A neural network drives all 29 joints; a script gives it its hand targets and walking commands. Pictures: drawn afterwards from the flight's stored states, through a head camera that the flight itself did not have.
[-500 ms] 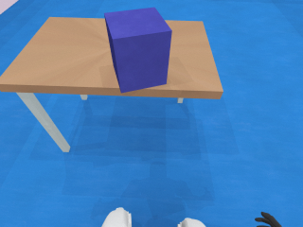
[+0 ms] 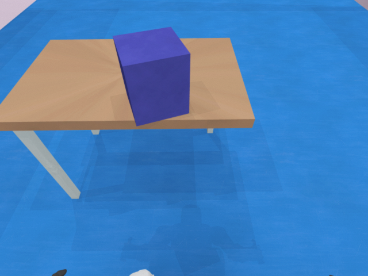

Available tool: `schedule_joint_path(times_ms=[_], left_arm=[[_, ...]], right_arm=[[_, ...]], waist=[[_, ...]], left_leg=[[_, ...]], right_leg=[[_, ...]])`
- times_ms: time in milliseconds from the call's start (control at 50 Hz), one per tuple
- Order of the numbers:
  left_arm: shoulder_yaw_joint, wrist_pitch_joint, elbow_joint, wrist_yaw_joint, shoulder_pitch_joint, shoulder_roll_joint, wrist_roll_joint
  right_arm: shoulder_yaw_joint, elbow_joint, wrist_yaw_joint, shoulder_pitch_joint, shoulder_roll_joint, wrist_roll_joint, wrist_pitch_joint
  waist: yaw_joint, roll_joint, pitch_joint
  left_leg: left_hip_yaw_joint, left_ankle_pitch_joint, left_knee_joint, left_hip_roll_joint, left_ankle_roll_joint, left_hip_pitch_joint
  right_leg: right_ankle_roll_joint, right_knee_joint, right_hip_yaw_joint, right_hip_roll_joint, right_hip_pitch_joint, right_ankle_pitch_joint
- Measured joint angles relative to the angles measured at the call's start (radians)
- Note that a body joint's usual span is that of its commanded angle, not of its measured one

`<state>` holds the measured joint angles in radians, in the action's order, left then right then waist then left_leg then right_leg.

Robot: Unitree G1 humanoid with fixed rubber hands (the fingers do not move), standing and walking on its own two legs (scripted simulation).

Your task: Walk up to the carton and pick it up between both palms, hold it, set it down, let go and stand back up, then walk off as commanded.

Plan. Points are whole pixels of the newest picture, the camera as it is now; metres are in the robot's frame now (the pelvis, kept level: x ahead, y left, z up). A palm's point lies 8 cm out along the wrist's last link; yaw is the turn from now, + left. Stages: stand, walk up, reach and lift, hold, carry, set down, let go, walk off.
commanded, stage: walk up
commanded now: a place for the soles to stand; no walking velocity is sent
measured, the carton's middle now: (153, 77) +0.70 +0.13 +0.04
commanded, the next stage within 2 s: none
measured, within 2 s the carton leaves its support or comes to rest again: neither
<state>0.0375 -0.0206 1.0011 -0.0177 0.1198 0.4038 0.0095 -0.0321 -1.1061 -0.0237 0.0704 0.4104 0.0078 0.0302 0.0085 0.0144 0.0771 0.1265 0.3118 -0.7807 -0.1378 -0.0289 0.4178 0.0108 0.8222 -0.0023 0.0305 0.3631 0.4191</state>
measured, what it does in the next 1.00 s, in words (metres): walks ahead: left foot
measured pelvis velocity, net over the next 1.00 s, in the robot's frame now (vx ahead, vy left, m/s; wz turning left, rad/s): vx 0.17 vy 0.10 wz -0.01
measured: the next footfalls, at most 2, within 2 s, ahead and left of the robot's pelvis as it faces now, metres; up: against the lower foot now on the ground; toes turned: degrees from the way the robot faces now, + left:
left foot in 0.62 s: +0.18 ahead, +0.19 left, +0.00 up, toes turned +6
right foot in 1.08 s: +0.37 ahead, -0.04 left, +0.00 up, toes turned +0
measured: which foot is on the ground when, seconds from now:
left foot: down 0.00-0.38, up 0.40-0.60, down 0.62-1.00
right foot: down 0.00-0.66, up 0.68-1.00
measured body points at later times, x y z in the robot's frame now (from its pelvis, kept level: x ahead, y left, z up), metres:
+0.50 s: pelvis +0.03 +0.02 +0.03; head +0.03 +0.02 +0.48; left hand +0.06 +0.34 -0.10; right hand +0.09 -0.31 -0.09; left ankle +0.05 +0.14 -0.67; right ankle +0.01 -0.13 -0.70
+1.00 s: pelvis +0.17 +0.10 +0.02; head +0.17 +0.09 +0.47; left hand +0.25 +0.43 -0.09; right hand +0.19 -0.22 -0.11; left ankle +0.14 +0.19 -0.70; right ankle +0.31 -0.03 -0.68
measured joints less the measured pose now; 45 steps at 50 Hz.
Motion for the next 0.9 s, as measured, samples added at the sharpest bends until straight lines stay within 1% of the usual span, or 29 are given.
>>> schedule_joint_path(times_ms=[60,80,140,160,180,200,220,240,260,300,360,380,400,420,440,480,500,540,580,620,640,660,680,720,740,760,800,860,900], left_arm=[[0.009,0.004,-0.001,-0.006,0.012,0.004,0.005],[0.011,0.006,-0.002,-0.008,0.02,0.004,0.007],[0.011,0.009,-0.01,-0.009,0.04,-0.004,0.016],[0.011,0.01,-0.013,-0.008,0.044,-0.008,0.017],[0.009,0.009,-0.014,-0.006,0.046,-0.011,0.017],[0.01,0.006,-0.013,-0.005,0.045,-0.012,0.016],[0.01,0.002,-0.009,-0.003,0.042,-0.011,0.011],[0.009,-0.001,0.001,-0.001,0.039,-0.012,0.003],[0.008,-0.004,0.012,0.0,0.036,-0.014,-0.002],[0.005,-0.004,0.029,0.001,0.031,-0.02,-0.008],[0.006,0.004,0.046,-0.009,0.03,-0.024,-0.005],[0.007,0.013,0.046,-0.015,0.037,-0.027,-0.006],[0.008,0.03,0.042,-0.021,0.05,-0.032,-0.005],[0.01,0.049,0.035,-0.023,0.071,-0.037,-0.001],[0.012,0.064,0.025,-0.022,0.095,-0.039,0.002],[0.012,0.082,0.017,-0.015,0.134,-0.037,0.003],[0.015,0.085,0.018,-0.011,0.15,-0.033,0.006],[0.023,0.086,0.02,-0.005,0.176,-0.019,0.01],[0.032,0.085,0.021,-0.005,0.19,-0.002,0.012],[0.037,0.082,0.017,-0.008,0.203,0.021,0.015],[0.039,0.077,0.015,-0.008,0.205,0.034,0.016],[0.041,0.073,0.014,-0.008,0.206,0.045,0.013],[0.041,0.068,0.014,-0.005,0.207,0.048,0.006],[0.032,0.058,0.018,0.0,0.199,0.05,-0.007],[0.03,0.059,0.015,0.0,0.195,0.054,-0.011],[0.028,0.063,0.012,-0.001,0.19,0.058,-0.013],[0.027,0.071,0.002,-0.007,0.181,0.064,-0.015],[0.03,0.075,-0.023,-0.019,0.172,0.057,-0.01],[0.03,0.07,-0.037,-0.029,0.164,0.049,-0.003]], right_arm=[[0.004,-0.01,0.002,0.009,-0.004,-0.002,-0.01],[0.003,-0.014,0.002,0.009,-0.007,-0.005,-0.018],[-0.001,-0.017,0.001,0.009,-0.003,-0.01,-0.031],[-0.002,-0.016,0.001,0.01,0.001,-0.012,-0.03],[-0.002,-0.015,0.0,0.014,0.004,-0.014,-0.025],[-0.003,-0.014,-0.001,0.019,0.002,-0.015,-0.017],[-0.004,-0.013,-0.001,0.026,-0.002,-0.012,-0.009],[-0.003,-0.013,-0.001,0.036,-0.008,-0.007,-0.001],[-0.001,-0.016,0.001,0.046,-0.014,-0.002,0.002],[0.007,-0.031,0.009,0.053,-0.024,0.008,-0.001],[0.018,-0.05,0.019,0.055,-0.044,0.009,-0.012],[0.012,-0.044,0.032,0.06,-0.047,0.013,-0.018],[0.005,-0.033,0.046,0.068,-0.043,0.017,-0.025],[-0.001,-0.023,0.058,0.076,-0.037,0.021,-0.033],[-0.005,-0.014,0.066,0.081,-0.029,0.025,-0.039],[-0.018,0.001,0.079,0.084,-0.009,0.022,-0.042],[-0.026,0.01,0.086,0.084,0.001,0.021,-0.041],[-0.042,0.033,0.099,0.084,0.022,0.02,-0.035],[-0.055,0.052,0.109,0.085,0.044,0.014,-0.03],[-0.066,0.07,0.114,0.086,0.057,0.013,-0.022],[-0.073,0.079,0.112,0.086,0.059,0.014,-0.011],[-0.078,0.09,0.108,0.084,0.056,0.017,0.001],[-0.08,0.106,0.102,0.086,0.054,0.02,0.011],[-0.077,0.13,0.095,0.093,0.042,0.011,0.018],[-0.071,0.139,0.092,0.098,0.03,0.005,0.017],[-0.063,0.146,0.089,0.106,0.017,0.003,0.016],[-0.044,0.153,0.085,0.128,-0.004,0.003,0.017],[-0.024,0.164,0.088,0.166,-0.018,0.008,0.018],[-0.018,0.168,0.087,0.194,-0.02,0.007,0.021]], waist=[[0.0,-0.014,-0.004],[0.003,-0.013,-0.006],[0.003,-0.019,-0.004],[0.0,-0.025,0.0],[0.0,-0.03,0.004],[-0.002,-0.026,0.012],[-0.004,-0.018,0.018],[-0.005,-0.01,0.019],[-0.006,-0.006,0.014],[-0.007,-0.011,0.008],[-0.005,-0.009,-0.002],[-0.004,-0.01,-0.008],[-0.001,-0.018,-0.015],[0.001,-0.025,-0.025],[-0.002,-0.029,-0.034],[-0.008,-0.04,-0.039],[-0.009,-0.044,-0.039],[-0.01,-0.054,-0.037],[-0.013,-0.068,-0.031],[-0.02,-0.068,-0.033],[-0.022,-0.053,-0.027],[-0.026,-0.03,-0.017],[-0.026,-0.022,-0.014],[-0.014,-0.024,-0.011],[-0.011,-0.019,-0.006],[-0.009,-0.011,-0.003],[-0.007,0.008,-0.002],[0.002,0.015,0.001],[0.009,0.013,0.003]], left_leg=[[-0.007,0.0,0.0,-0.018,-0.003,-0.002],[-0.014,0.016,-0.002,-0.012,0.003,0.0],[-0.062,0.145,-0.033,0.039,0.038,0.013],[-0.072,0.159,-0.035,0.052,0.046,0.011],[-0.082,0.144,-0.023,0.065,0.055,0.005],[-0.087,0.082,0.002,0.075,0.057,-0.007],[-0.082,-0.009,0.04,0.081,0.045,-0.027],[-0.077,-0.05,0.06,0.086,0.027,-0.041],[-0.074,-0.046,0.069,0.086,0.017,-0.049],[-0.078,-0.022,0.074,0.075,0.016,-0.061],[-0.085,-0.026,0.107,0.066,0.012,-0.08],[-0.088,-0.001,0.11,0.066,0.017,-0.083],[-0.099,0.074,0.089,0.069,0.026,-0.078],[-0.113,0.137,0.037,0.08,0.036,-0.062],[-0.123,0.15,-0.028,0.092,0.04,-0.039],[-0.137,0.119,-0.116,0.104,0.04,-0.001],[-0.136,0.108,-0.13,0.101,0.037,0.013],[-0.13,0.086,-0.104,0.081,0.034,0.028],[-0.131,0.069,-0.019,0.059,0.033,0.019],[-0.123,0.006,0.108,0.049,0.039,-0.017],[-0.107,-0.076,0.131,0.065,0.034,-0.033],[-0.083,-0.102,0.114,0.087,0.039,-0.042],[-0.067,-0.08,0.086,0.099,0.048,-0.042],[-0.056,-0.023,0.065,0.105,0.068,-0.056],[-0.049,-0.01,0.074,0.108,0.075,-0.075],[-0.041,-0.008,0.089,0.112,0.078,-0.096],[-0.024,-0.008,0.125,0.126,0.083,-0.136],[-0.01,0.009,0.155,0.142,0.092,-0.191],[-0.006,0.029,0.164,0.149,0.093,-0.224]], right_leg=[[-0.01,-0.016,-0.006,-0.02,-0.009,-0.01],[-0.013,-0.021,-0.006,-0.02,-0.01,-0.013],[-0.018,-0.044,-0.002,-0.019,-0.012,-0.028],[-0.016,-0.053,-0.001,-0.022,-0.015,-0.034],[-0.012,-0.061,-0.001,-0.023,-0.018,-0.04],[-0.008,-0.064,0.002,-0.02,-0.023,-0.043],[-0.003,-0.064,0.009,-0.015,-0.029,-0.042],[0.003,-0.065,0.015,-0.01,-0.035,-0.042],[0.005,-0.074,0.017,-0.009,-0.041,-0.043],[0.001,-0.11,0.012,-0.02,-0.065,-0.061],[-0.004,-0.168,0.004,-0.03,-0.097,-0.083],[-0.011,-0.183,0.001,-0.031,-0.106,-0.072],[-0.018,-0.198,-0.006,-0.033,-0.118,-0.05],[-0.022,-0.218,-0.011,-0.031,-0.131,-0.04],[-0.027,-0.241,-0.012,-0.028,-0.144,-0.043],[-0.029,-0.298,-0.015,-0.019,-0.182,-0.079],[-0.028,-0.323,-0.017,-0.013,-0.201,-0.102],[-0.017,-0.348,-0.024,-0.001,-0.229,-0.117],[0.01,-0.353,-0.037,0.01,-0.255,-0.101],[0.038,-0.316,-0.038,0.03,-0.259,-0.063],[0.036,-0.264,-0.029,0.053,-0.249,-0.028],[0.011,-0.178,-0.009,0.082,-0.221,0.004],[-0.013,-0.061,0.023,0.082,-0.173,0.033],[-0.044,0.157,0.057,0.045,-0.069,0.066],[-0.051,0.23,0.062,0.029,-0.023,0.055],[-0.053,0.268,0.057,0.023,0.016,0.034],[-0.047,0.265,0.032,0.034,0.079,-0.012],[-0.025,0.165,-0.017,0.05,0.124,-0.04],[-0.027,0.104,-0.029,0.054,0.14,-0.064]])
